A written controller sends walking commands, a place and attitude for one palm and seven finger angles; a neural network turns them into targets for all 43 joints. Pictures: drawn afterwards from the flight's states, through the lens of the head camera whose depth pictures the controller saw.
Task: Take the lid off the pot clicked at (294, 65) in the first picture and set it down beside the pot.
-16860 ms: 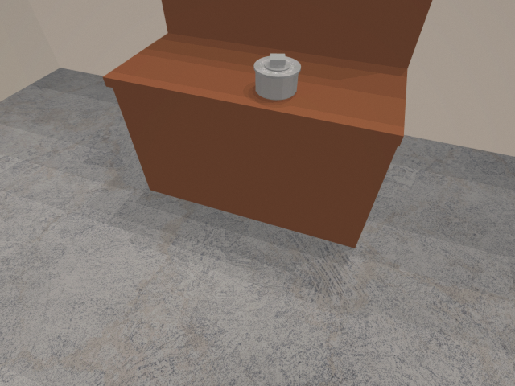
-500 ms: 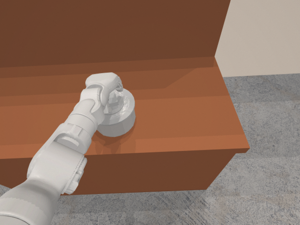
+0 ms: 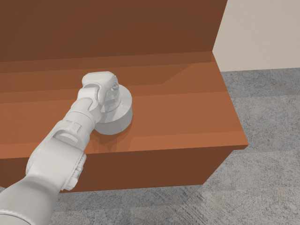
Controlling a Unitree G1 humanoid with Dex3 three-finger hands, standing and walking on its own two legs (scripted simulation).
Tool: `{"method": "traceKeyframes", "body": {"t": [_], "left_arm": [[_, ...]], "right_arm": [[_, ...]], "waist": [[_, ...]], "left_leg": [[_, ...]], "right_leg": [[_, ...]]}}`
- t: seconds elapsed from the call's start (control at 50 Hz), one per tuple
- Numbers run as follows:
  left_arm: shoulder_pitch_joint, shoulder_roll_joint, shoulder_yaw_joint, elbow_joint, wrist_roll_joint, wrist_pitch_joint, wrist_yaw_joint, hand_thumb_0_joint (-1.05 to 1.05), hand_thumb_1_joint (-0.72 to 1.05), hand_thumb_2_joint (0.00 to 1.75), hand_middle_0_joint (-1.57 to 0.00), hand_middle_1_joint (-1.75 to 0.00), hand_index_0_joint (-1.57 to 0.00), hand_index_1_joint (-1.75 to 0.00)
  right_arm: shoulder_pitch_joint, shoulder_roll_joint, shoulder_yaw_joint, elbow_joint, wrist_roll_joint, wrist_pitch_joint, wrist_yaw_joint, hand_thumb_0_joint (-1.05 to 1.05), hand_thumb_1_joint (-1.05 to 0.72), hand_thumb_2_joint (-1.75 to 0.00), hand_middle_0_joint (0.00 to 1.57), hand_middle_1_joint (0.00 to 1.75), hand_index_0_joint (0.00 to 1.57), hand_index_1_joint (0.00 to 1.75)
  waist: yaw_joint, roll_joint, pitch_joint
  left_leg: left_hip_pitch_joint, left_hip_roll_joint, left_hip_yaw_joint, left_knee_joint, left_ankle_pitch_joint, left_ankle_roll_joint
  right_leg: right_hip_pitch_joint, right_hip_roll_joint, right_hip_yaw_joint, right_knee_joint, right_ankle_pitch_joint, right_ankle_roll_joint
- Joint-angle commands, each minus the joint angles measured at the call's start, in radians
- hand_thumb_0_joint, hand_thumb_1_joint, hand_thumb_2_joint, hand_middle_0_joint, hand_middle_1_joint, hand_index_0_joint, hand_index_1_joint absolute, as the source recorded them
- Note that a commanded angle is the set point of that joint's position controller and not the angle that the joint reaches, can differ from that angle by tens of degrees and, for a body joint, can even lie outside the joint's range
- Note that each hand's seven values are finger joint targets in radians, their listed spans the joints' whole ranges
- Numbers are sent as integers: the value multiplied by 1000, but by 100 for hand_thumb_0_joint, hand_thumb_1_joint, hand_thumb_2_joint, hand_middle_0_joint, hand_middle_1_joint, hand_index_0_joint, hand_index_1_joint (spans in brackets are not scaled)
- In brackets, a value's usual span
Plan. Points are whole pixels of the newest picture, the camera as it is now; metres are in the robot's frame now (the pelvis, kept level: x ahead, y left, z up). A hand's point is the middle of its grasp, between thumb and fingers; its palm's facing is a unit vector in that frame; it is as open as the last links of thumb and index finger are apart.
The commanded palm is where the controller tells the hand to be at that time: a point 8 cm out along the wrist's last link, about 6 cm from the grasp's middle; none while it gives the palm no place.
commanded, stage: close the fingers and squeeze the knob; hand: left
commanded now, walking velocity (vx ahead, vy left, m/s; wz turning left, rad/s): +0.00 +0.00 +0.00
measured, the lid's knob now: (105, 96) +0.50 +0.11 +0.02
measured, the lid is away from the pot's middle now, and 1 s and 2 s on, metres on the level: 0.00 0.00 0.00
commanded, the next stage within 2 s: lift the lid straight up in 1.40 s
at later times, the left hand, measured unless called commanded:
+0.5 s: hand (103, 99) +0.47 +0.11 +0.04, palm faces -0.37 -0.02 -0.93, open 9.1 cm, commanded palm +0.47 +0.11 +0.10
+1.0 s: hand (104, 99) +0.47 +0.10 +0.05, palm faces -0.37 -0.03 -0.93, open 8.0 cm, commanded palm +0.47 +0.11 +0.10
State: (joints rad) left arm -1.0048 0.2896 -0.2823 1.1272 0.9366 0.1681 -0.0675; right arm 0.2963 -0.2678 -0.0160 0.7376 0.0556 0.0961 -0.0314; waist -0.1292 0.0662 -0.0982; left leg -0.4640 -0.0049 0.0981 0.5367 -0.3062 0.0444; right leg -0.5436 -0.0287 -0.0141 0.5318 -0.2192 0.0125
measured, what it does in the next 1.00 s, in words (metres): stands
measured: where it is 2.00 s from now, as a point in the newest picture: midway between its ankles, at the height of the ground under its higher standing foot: outside the picture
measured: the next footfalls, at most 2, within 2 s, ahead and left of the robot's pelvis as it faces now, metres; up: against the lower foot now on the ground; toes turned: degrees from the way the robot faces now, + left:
none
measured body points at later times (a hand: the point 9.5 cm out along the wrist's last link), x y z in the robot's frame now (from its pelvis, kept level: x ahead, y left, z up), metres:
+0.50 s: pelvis +0.01 +0.00 +0.00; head +0.07 -0.02 +0.45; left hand +0.49 +0.11 +0.10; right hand +0.05 -0.27 -0.14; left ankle -0.03 +0.09 -0.73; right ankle +0.01 -0.13 -0.73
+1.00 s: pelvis +0.00 +0.00 +0.00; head +0.06 -0.02 +0.45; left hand +0.48 +0.10 +0.10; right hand +0.04 -0.27 -0.14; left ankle -0.04 +0.09 -0.73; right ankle +0.01 -0.13 -0.73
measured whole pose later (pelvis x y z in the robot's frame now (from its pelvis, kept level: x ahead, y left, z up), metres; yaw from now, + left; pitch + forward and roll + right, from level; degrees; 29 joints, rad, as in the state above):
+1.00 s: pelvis +0.00 +0.00 +0.00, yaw +0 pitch +13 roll +0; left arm -0.98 0.29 -0.28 1.11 0.93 0.16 -0.08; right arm 0.29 -0.26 -0.01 0.74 0.05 0.10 -0.03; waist -0.13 0.06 -0.10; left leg -0.45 0.00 0.09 0.53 -0.30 0.04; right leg -0.53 -0.02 -0.02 0.52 -0.22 0.01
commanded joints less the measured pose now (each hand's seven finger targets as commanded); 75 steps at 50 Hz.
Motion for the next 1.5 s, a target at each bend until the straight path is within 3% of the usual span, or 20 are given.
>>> {"method": "traceKeyframes", "body": {"t": [0.0,0.02,0.12,0.28,0.32,0.38,0.44,0.52,0.62,0.7,0.74,0.76,0.84,0.98,1.0,1.18,1.22,1.32,1.38,1.48], "left_arm": [[-500,146,34,-195,-1,3,26,0,-27,131,-80,-8,-80,-8],[-508,147,36,-208,-4,-4,21,0,-13,102,-53,-62,-53,-62],[-459,210,90,-174,8,-3,24,0,-9,103,-52,-73,-52,-73],[-475,161,49,-217,5,-5,30,0,-1,102,-54,-85,-54,-85],[-463,200,83,-221,7,-3,31,0,1,102,-54,-88,-54,-88],[-468,145,27,-197,15,7,27,0,4,101,-56,-91,-56,-91],[-488,154,36,-207,8,3,25,0,8,99,-57,-94,-57,-94],[-485,185,69,-258,-4,-13,21,0,13,97,-59,-97,-59,-97],[-495,118,9,-220,8,-5,24,0,19,93,-62,-100,-62,-100],[-477,201,81,-198,-1,2,36,0,24,89,-65,-102,-65,-102],[-493,148,38,-241,-5,-11,29,0,27,87,-67,-103,-67,-103],[-472,120,16,-210,3,-7,25,0,28,86,-68,-103,-68,-103],[-460,209,81,-194,11,-6,29,0,26,93,-63,-100,-69,-103],[-479,168,43,-224,13,-14,25,0,30,96,-63,-99,-73,-104],[-464,196,68,-206,17,-11,29,0,31,96,-64,-99,-73,-104],[-538,141,19,-189,5,-1,37,0,40,100,-68,-100,-79,-107],[-516,191,68,-183,4,-4,38,0,42,101,-69,-101,-80,-107],[-523,95,-6,-173,0,-7,29,0,46,104,-71,-102,-83,-109],[-537,178,58,-180,-5,-8,39,0,49,105,-73,-103,-86,-110],[-499,153,39,-171,-3,-11,35,0,51,106,-74,-103,-88,-111]], "right_arm": [[56,-139,-46,-85,-6,-25,-8,0,-90,-90,20,30,20,30],[55,-137,-46,-86,-6,-26,-8,0,-90,-90,20,30,20,30],[67,-140,-44,-78,-10,-22,-8,0,-90,-90,20,30,20,30],[56,-131,-46,-87,-10,-21,-5,0,-90,-90,20,30,20,30],[57,-134,-46,-86,-11,-18,-6,0,-90,-90,20,30,20,30],[52,-132,-42,-85,-6,-14,-5,0,-90,-90,20,30,20,30],[53,-134,-45,-84,-7,-17,-6,0,-90,-90,20,30,20,30],[48,-130,-48,-89,-11,-21,-8,0,-90,-90,20,30,20,30],[39,-129,-44,-84,-4,-16,-6,0,-90,-90,20,30,20,30],[41,-133,-38,-89,-7,-20,-13,0,-90,-90,20,30,20,30],[39,-124,-41,-94,-7,-25,-13,0,-90,-90,20,30,20,30],[43,-125,-43,-87,-7,-24,-12,0,-90,-90,20,30,20,30],[47,-134,-41,-85,-8,-18,-12,0,-90,-90,20,30,20,30],[49,-128,-41,-88,-6,-26,-14,0,-90,-90,20,30,20,30],[49,-131,-42,-86,-6,-25,-14,0,-90,-90,20,30,20,30],[63,-135,-42,-73,-4,-37,-14,0,-90,-90,20,30,20,30],[64,-139,-43,-77,-5,-40,-17,0,-90,-90,20,30,20,30],[65,-135,-45,-71,-4,-43,-13,0,-90,-90,20,30,20,30],[69,-137,-41,-71,-5,-44,-17,0,-90,-90,20,30,20,30],[61,-132,-41,-75,-5,-46,-16,0,-90,-90,20,30,20,30]], "waist": [[-21,-94,-430],[-17,-86,-442],[-2,-101,-416],[-11,-74,-419],[2,-75,-433],[-17,-92,-390],[-20,-81,-396],[-1,-69,-464],[-23,-93,-381],[-8,-101,-404],[-9,-58,-438],[-18,-82,-422],[-9,-108,-407],[-11,-68,-418],[-8,-75,-410],[-38,-70,-377],[-22,-89,-410],[-42,-83,-394],[-33,-105,-416],[-27,-98,-400]], "left_leg": [[217,0,-73,-30,379,13],[221,-2,-76,-26,398,15],[194,-1,-74,-30,417,14],[219,-1,-66,-29,410,16],[216,0,-67,-28,433,15],[201,0,-68,-31,395,14],[218,0,-70,-26,405,15],[248,-1,-75,-20,450,15],[208,-1,-72,-27,389,15],[186,-7,-67,-35,340,15],[222,-6,-69,-32,381,14],[225,-4,-71,-27,385,16],[182,-6,-66,-31,364,17],[206,-6,-64,-35,366,17],[200,-3,-64,-35,352,16],[193,-3,-67,-35,300,16],[189,-4,-71,-36,318,17],[215,0,-77,-27,350,16],[193,-4,-74,-33,323,18],[187,-6,-67,-35,322,17]], "right_leg": [[206,44,-17,-12,345,-40],[214,44,-13,-12,355,-42],[234,45,-14,-12,377,-45],[223,45,-13,-16,376,-42],[242,43,-12,-12,398,-44],[211,45,-17,-16,365,-42],[202,46,-17,-14,365,-43],[247,41,-10,-9,404,-43],[193,45,-17,-16,356,-43],[238,42,-10,-13,344,-42],[237,41,-11,-10,365,-43],[217,43,-15,-15,361,-42],[249,43,-8,-16,369,-42],[236,42,-9,-18,360,-44],[228,43,-9,-21,345,-44],[176,46,-14,-22,285,-41],[207,45,-10,-19,305,-43],[162,49,-17,-17,311,-42],[211,47,-9,-15,319,-39],[216,46,-10,-21,327,-38]]}}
